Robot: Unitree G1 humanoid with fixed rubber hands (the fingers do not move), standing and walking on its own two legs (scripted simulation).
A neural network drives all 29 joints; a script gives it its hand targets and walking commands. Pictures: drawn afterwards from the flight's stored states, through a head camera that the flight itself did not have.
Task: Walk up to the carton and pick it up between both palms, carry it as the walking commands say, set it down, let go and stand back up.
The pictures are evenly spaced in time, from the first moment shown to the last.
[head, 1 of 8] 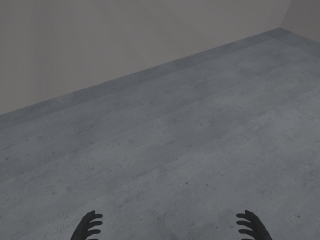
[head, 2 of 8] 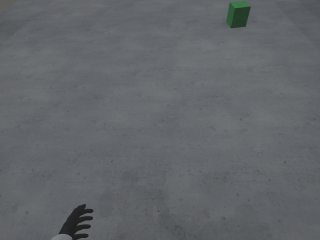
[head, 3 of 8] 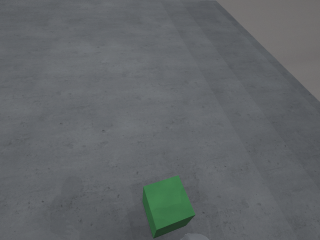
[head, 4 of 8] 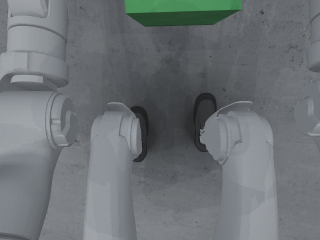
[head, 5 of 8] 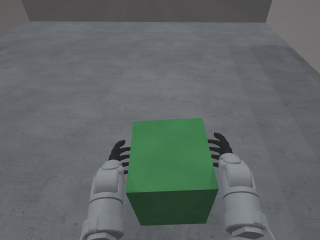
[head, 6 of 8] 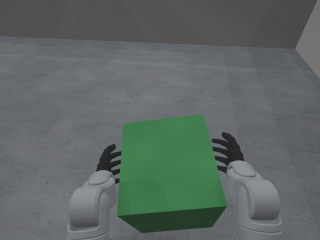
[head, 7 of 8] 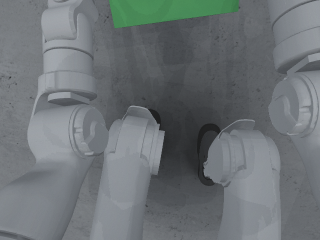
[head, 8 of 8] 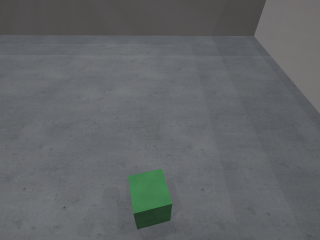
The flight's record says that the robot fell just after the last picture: no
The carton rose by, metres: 0.67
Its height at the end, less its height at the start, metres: +0.00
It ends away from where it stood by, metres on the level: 1.89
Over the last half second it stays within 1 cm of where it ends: yes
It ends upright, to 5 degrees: yes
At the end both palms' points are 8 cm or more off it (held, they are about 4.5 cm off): yes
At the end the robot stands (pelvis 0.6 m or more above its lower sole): yes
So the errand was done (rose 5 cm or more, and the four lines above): yes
